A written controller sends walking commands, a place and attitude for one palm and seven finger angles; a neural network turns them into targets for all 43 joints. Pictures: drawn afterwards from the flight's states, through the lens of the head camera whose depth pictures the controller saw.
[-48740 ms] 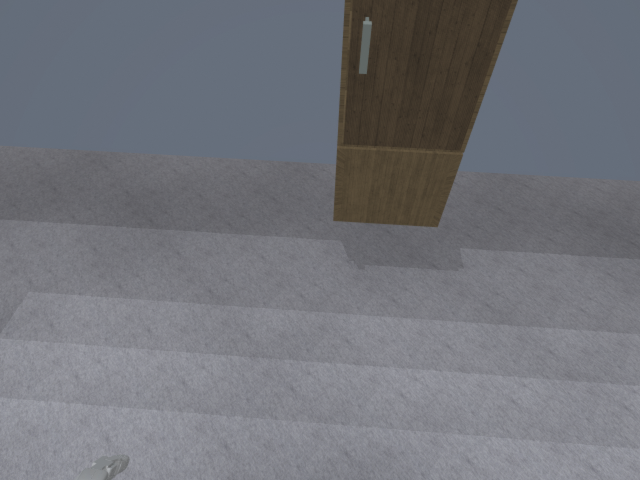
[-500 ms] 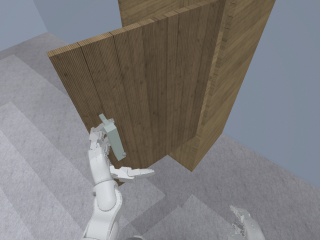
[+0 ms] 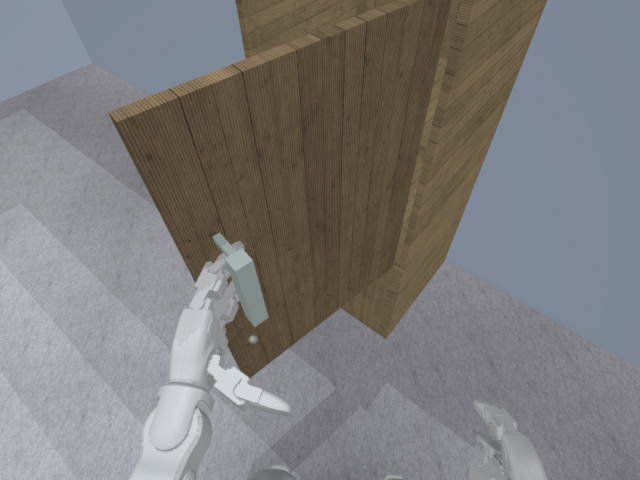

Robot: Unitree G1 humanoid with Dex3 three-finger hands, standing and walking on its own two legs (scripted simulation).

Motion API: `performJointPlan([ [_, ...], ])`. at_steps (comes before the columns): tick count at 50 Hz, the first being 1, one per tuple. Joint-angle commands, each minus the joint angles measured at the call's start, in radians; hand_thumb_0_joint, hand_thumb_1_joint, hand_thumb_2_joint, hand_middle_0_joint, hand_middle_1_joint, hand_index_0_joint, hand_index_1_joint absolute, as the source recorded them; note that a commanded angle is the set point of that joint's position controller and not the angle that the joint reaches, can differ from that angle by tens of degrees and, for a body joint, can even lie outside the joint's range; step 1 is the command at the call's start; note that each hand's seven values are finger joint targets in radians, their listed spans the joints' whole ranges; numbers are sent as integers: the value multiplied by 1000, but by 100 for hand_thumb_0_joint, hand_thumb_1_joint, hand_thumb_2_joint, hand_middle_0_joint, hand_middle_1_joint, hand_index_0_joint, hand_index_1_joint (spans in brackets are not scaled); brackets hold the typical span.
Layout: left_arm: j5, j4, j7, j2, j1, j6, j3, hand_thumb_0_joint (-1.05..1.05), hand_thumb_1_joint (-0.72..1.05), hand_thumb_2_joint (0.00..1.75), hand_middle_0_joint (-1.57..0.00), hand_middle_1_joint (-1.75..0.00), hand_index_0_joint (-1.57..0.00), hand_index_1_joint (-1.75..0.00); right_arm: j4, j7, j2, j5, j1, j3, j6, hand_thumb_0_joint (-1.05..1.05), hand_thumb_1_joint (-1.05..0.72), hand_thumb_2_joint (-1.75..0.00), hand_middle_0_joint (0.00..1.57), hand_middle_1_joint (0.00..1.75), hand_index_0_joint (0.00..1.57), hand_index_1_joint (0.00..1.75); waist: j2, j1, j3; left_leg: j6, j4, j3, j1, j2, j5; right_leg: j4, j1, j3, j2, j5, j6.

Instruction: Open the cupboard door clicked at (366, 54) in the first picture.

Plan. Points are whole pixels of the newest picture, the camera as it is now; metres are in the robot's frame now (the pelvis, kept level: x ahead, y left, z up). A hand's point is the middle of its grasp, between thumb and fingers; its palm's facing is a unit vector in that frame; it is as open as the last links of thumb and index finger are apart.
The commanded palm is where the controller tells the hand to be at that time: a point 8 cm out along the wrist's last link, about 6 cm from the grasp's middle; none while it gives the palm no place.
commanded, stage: slide the hand sideways off the handle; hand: left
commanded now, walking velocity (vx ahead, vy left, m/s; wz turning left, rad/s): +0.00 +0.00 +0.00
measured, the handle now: (239, 280) +0.34 +0.13 +0.06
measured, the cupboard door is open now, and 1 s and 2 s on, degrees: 79 78 78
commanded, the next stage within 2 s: draw the hand back to the body in 0.88 s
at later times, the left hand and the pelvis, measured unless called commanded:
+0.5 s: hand (218, 359) +0.24 +0.13 +0.06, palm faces -0.01 -1.00 -0.04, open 16.2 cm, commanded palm +0.21 +0.20 +0.06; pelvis +0.01 -0.01 -0.01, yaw +0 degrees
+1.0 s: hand (167, 390) +0.21 +0.18 +0.06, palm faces +0.01 -1.00 -0.04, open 16.3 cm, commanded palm +0.18 +0.24 +0.07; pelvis +0.01 -0.01 -0.01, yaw +1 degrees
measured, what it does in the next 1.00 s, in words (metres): stands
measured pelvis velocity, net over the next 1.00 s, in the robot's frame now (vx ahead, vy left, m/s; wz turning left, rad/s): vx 0.01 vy -0.01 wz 0.01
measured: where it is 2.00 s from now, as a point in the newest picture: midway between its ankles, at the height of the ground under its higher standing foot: outside the picture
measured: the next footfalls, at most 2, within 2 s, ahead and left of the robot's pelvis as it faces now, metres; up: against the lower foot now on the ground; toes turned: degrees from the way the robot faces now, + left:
none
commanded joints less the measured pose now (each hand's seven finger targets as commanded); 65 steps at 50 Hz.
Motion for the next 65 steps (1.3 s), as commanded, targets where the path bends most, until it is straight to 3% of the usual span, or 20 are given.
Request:
performJointPlan([
  [1, 35, -249, 32, 45, -100, -68, 52, 0, -50, 30, -15, -30, -15, -30, -180, 11, -91, -3, -73, -41, -53, 0, -90, -90, 20, 30, 20, 30, -70, -7, -196, -2, -133, -50, 93, -2, 139, -135, 87, 49, 7, 173, 8],
  [3, 38, -261, 27, 58, -83, -64, 57, 0, -50, 30, -15, -30, -15, -30, -190, 11, -94, -3, -70, -41, -49, 0, -90, -90, 20, 30, 20, 30, -74, -10, -184, 0, -132, -49, 75, -2, 122, -139, 91, 54, 8, 153, 8],
  [5, 32, -281, 18, 73, -101, -62, 73, 0, -50, 30, -15, -30, -15, -30, -193, 8, -92, -1, -77, -39, -48, 0, -90, -90, 20, 30, 20, 30, -33, -11, -181, -1, -125, -42, 73, -3, 111, -141, 81, 62, 7, 146, 9],
  [9, -3, -304, -6, 94, -4, -58, 122, 0, -50, 30, -15, -30, -15, -30, -202, 1, -90, 3, -70, -37, -51, 0, -90, -90, 20, 30, 20, 30, -51, 5, -203, -2, -122, -38, 71, -4, 142, -141, 122, 62, 11, 187, 9],
  [11, -15, -322, -23, 96, -33, -60, 122, 0, -50, 30, -15, -30, -15, -30, -198, -3, -91, 3, -68, -37, -54, 0, -90, -90, 20, 30, 20, 30, -57, -11, -196, -1, -112, -40, 63, -5, 144, -141, 114, 67, 11, 196, 14],
  [12, -23, -323, -28, 112, 5, -61, 149, 0, -50, 30, -15, -30, -15, -30, -197, -5, -92, 3, -66, -38, -57, 0, -90, -90, 20, 30, 20, 30, -48, 2, -199, -2, -111, -39, 62, -5, 150, -139, 119, 67, 12, 205, 13],
  [16, -42, -328, -57, 128, 32, -60, 171, 0, -50, 30, -15, -30, -15, -30, -196, -10, -96, 5, -64, -39, -64, 0, -90, -90, 20, 30, 20, 30, -49, -8, -183, -2, -98, -38, 46, -6, 153, -136, 107, 69, 12, 212, 17],
  [21, -76, -352, -95, 147, 155, -61, 220, 0, -50, 30, -15, -30, -15, -30, -203, -15, -96, 8, -49, -44, -72, 0, -90, -90, 20, 30, 20, 30, -61, 7, -210, -3, -84, -33, 36, -10, 192, -124, 141, 74, 11, 277, 21],
  [27, -103, -391, -133, 179, 208, -71, 266, 0, -50, 30, -15, -30, -15, -30, -204, -22, -97, 11, -48, -48, -78, 0, -90, -90, 20, 30, 20, 30, -34, 4, -203, -5, -62, -34, 13, -11, 201, -116, 134, 87, 8, 299, 26],
  [32, -134, -394, -170, 208, 267, -80, 317, 0, -50, 30, -15, -30, -15, -30, -200, -33, -100, 14, -44, -56, -80, 0, -90, -90, 20, 30, 20, 30, -63, 2, -209, -8, -39, -38, -8, -11, 216, -107, 146, 101, 3, 354, 37],
  [35, -154, -419, -201, 233, 309, -89, 351, 0, -50, 30, -15, -30, -15, -30, -196, -38, -98, 17, -45, -59, -80, 0, -90, -90, 20, 30, 20, 30, -41, 9, -239, -8, -26, -39, -8, -12, 244, -97, 168, 109, -2, 411, 41],
  [38, -172, -411, -245, 234, 289, -92, 343, 0, -50, 30, -15, -30, -15, -30, -194, -46, -104, 19, -49, -58, -85, 0, -90, -90, 20, 30, 20, 30, -38, -9, -200, -6, -17, -45, -23, -9, 226, -101, 129, 105, 5, 360, 39],
  [41, -195, -408, -281, 247, 324, -100, 370, 0, -50, 30, -15, -30, -15, -30, -188, -52, -104, 22, -48, -62, -98, 0, -90, -90, 20, 30, 20, 30, -17, -1, -228, -8, -11, -50, -3, -8, 243, -92, 122, 98, 5, 372, 38],
  [43, -206, -417, -297, 240, 308, -96, 353, 0, -50, 30, -15, -30, -15, -30, -194, -52, -109, 23, -53, -60, -106, 0, -90, -90, 20, 30, 20, 30, -27, -9, -216, -5, -9, -55, -9, -7, 237, -93, 105, 90, 12, 336, 34],
  [46, -204, -426, -301, 225, 271, -94, 320, 0, -50, 30, -15, -30, -15, -30, -195, -54, -114, 24, -52, -57, -118, 0, -90, -90, 20, 30, 20, 30, -5, -18, -202, -5, -11, -60, 2, -5, 214, -86, 56, 71, 19, 269, 27],
  [49, -194, -422, -279, 243, 266, -78, 338, 0, -50, 30, -15, -30, -15, -30, -196, -56, -116, 22, -52, -58, -120, 0, -90, -90, 20, 30, 20, 30, -10, -10, -201, -4, -13, -61, -7, -3, 194, -87, 44, 67, 23, 214, 21],
  [53, -186, -522, -241, 293, 279, -47, 378, 0, -50, 30, -15, -30, -15, -30, -217, -57, -107, 29, -57, -51, -119, 0, -90, -90, 20, 30, 20, 30, 53, 20, -249, -5, -63, -64, 53, -3, 209, -102, 102, 53, 28, 209, 11],
  [57, -185, -502, -222, 267, 306, 7, 368, 0, -50, 30, -15, -30, -15, -30, -219, -59, -100, 38, -58, -41, -111, 0, -90, -90, 20, 30, 20, 30, 18, 8, -172, -9, -107, -70, 69, 5, 189, -132, 97, 28, 34, 196, 17],
  [64, -197, -531, -228, 278, 301, 66, 379, 0, -50, 30, -15, -30, -15, -30, -218, -62, -111, 42, -66, -31, -127, 0, -90, -90, 20, 30, 20, 30, 6, 3, -125, -6, -155, -77, 112, 8, 181, -187, 130, 26, 33, 189, 19],
  [65, -202, -543, -229, 294, 307, 68, 401, 0, -50, 30, -15, -30, -15, -30, -216, -62, -110, 42, -62, -31, -131, 0, -90, -90, 20, 30, 20, 30, 5, 10, -143, -8, -161, -77, 123, 8, 186, -192, 145, 26, 32, 193, 19],
])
